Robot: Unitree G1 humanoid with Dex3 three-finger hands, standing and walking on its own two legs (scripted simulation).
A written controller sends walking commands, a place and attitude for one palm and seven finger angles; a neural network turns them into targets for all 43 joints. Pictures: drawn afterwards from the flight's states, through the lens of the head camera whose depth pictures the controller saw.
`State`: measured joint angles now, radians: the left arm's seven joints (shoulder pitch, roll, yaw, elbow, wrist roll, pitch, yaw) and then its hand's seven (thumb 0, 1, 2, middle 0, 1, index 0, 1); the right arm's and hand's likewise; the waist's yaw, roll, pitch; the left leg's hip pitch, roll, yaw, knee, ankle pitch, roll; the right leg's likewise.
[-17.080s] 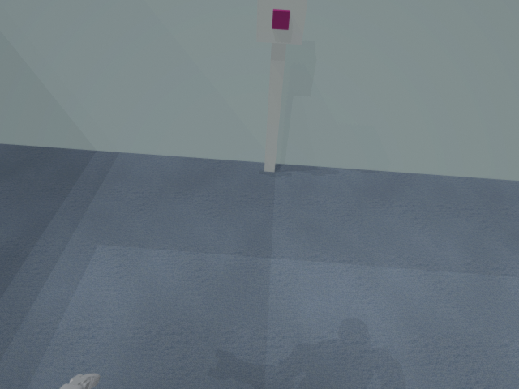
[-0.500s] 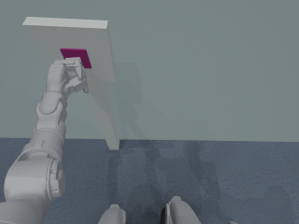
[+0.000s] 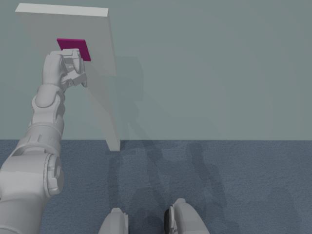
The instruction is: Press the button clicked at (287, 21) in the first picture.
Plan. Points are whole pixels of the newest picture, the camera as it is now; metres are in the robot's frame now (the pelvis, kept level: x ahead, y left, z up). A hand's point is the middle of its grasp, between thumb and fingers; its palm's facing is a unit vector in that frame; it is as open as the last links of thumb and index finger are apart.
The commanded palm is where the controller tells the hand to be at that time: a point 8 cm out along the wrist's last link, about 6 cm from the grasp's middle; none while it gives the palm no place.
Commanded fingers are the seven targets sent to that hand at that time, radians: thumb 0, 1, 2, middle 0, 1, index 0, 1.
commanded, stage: pull the fist back off the button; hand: left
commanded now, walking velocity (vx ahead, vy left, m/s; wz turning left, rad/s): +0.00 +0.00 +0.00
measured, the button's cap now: (75, 47) +0.55 +0.17 +0.12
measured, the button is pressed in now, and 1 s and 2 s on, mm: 14 0 0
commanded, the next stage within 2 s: draw the hand back to the body in 0.98 s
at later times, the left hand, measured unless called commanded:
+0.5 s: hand (82, 80) +0.48 +0.15 +0.09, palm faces -0.05 -1.00 -0.02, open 2.8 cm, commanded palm +0.44 +0.20 +0.09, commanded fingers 0.00 0.90 0.90 -1.30 -1.50 -1.30 -1.50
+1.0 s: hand (81, 106) +0.40 +0.15 +0.08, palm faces -0.05 -1.00 -0.03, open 3.1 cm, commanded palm +0.38 +0.20 +0.09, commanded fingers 0.00 0.90 0.90 -1.30 -1.50 -1.30 -1.50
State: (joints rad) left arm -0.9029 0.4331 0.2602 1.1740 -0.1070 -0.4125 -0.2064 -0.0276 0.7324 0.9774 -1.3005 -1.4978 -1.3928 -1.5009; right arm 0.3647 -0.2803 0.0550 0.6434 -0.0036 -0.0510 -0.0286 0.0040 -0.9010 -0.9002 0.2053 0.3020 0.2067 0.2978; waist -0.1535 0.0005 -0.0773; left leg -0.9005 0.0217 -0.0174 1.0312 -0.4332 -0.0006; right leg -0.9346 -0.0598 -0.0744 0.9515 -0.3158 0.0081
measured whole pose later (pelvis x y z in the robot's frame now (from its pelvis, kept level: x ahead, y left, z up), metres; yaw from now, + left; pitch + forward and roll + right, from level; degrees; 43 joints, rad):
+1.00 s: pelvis +0.06 -0.01 +0.02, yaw +0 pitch +12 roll -1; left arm -0.18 0.21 0.14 0.42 -0.18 -0.33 -0.19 0.02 0.89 0.90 -1.30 -1.50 -1.30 -1.50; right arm 0.24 -0.24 0.02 0.54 0.02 -0.03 -0.02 0.01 -0.90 -0.90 0.20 0.30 0.21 0.30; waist -0.02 0.02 -0.09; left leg -0.61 0.03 0.00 0.90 -0.48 -0.01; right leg -0.68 -0.05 -0.06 0.87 -0.39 0.01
